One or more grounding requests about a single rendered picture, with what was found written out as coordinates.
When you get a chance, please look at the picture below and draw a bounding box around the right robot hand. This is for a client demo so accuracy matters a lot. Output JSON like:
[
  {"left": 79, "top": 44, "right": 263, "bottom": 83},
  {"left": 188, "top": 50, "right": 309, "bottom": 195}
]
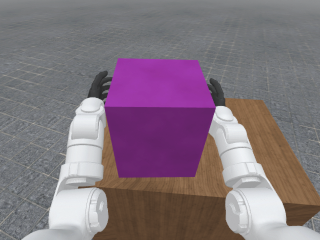
[{"left": 207, "top": 78, "right": 226, "bottom": 107}]

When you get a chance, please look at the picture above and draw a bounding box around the robot left forearm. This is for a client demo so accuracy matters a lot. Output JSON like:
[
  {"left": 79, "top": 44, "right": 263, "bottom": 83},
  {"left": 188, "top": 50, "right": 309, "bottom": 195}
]
[{"left": 48, "top": 97, "right": 106, "bottom": 227}]

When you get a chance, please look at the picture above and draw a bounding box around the robot right forearm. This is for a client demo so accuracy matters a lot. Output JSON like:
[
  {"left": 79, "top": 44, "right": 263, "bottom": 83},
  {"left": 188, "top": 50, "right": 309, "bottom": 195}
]
[{"left": 209, "top": 106, "right": 286, "bottom": 219}]

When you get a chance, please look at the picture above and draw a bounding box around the carton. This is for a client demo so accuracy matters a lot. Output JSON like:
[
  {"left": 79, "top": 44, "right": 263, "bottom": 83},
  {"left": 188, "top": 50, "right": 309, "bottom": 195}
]
[{"left": 104, "top": 58, "right": 216, "bottom": 178}]

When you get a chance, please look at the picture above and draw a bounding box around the pedestal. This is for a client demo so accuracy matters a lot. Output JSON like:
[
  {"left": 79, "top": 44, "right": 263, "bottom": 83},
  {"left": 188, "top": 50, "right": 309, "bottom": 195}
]
[{"left": 78, "top": 98, "right": 320, "bottom": 240}]

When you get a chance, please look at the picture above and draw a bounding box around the robot right upper arm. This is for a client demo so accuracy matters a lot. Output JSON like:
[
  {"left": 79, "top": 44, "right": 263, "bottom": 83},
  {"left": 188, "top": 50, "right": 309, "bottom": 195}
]
[{"left": 225, "top": 187, "right": 320, "bottom": 240}]

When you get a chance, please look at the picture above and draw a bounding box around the robot left upper arm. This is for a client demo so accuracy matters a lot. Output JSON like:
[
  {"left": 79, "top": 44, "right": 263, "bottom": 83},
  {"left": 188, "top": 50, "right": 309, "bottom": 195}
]
[{"left": 21, "top": 187, "right": 109, "bottom": 240}]

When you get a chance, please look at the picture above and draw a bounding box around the left robot hand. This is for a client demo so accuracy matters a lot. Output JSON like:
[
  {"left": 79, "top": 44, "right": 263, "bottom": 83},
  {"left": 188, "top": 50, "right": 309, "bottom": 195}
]
[{"left": 87, "top": 70, "right": 113, "bottom": 105}]

